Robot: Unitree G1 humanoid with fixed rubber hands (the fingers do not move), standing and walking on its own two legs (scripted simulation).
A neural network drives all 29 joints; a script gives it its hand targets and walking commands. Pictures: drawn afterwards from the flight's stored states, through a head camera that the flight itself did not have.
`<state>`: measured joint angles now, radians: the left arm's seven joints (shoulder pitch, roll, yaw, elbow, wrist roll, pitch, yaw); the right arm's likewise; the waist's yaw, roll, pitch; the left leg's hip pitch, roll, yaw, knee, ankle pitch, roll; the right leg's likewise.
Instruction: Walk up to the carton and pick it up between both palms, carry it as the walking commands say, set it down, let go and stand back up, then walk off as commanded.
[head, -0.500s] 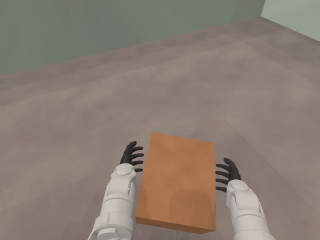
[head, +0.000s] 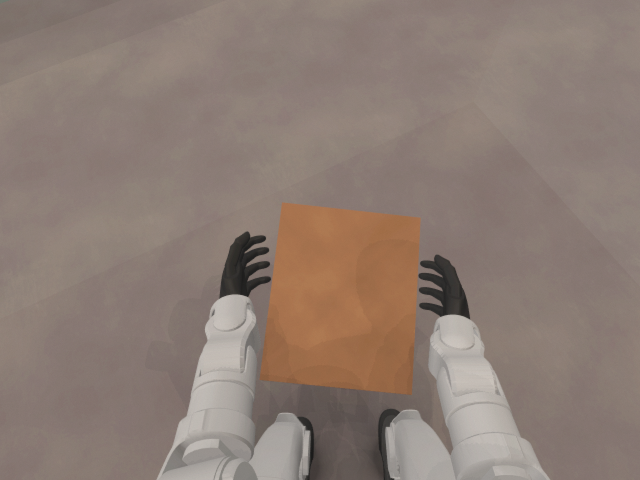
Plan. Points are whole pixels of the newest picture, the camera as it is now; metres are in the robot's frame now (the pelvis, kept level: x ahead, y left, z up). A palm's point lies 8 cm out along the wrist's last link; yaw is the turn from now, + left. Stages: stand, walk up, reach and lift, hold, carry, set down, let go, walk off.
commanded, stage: set down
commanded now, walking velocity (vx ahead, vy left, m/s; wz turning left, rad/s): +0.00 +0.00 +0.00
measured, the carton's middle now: (339, 297) +0.37 +0.03 -0.17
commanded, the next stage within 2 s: none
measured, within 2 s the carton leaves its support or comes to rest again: neither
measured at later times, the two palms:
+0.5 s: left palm (241, 286) +0.38 +0.18 -0.15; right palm (418, 307) +0.36 -0.10 -0.17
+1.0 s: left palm (250, 287) +0.40 +0.18 -0.23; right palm (406, 301) +0.39 -0.09 -0.25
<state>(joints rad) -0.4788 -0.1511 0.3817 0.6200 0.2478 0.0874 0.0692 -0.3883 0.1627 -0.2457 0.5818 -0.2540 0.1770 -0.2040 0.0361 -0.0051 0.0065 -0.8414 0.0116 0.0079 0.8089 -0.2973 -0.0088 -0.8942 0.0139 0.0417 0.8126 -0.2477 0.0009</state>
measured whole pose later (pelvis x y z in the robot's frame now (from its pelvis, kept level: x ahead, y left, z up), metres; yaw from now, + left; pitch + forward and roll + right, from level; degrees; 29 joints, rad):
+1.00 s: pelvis -0.03 +0.01 -0.16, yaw +2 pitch +37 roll +1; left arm -0.82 -0.07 0.42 0.63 0.21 0.19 0.15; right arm -0.73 0.13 -0.29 0.59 -0.20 0.27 -0.26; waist 0.04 -0.02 -0.10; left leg -1.67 -0.01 0.00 1.53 -0.51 -0.01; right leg -1.72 0.01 0.04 1.51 -0.45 0.02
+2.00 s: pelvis -0.05 +0.01 -0.27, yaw +2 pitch +41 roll +1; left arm -1.17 0.02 0.45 0.64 0.20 0.24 0.17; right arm -1.14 0.00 -0.33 0.66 -0.17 0.29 -0.25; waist 0.04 -0.02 0.16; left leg -2.08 -0.03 -0.01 1.92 -0.56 -0.02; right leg -2.12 0.01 0.04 1.89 -0.49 0.03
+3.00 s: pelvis -0.06 +0.01 -0.35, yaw +3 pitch +34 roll +0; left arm -1.51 0.27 0.27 0.95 -0.01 0.22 0.15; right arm -1.61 -0.26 -0.19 1.08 -0.05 0.23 -0.12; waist 0.03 0.00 0.52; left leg -2.17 -0.07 -0.03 2.20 -0.61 -0.04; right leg -2.20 0.02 0.04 2.17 -0.55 0.04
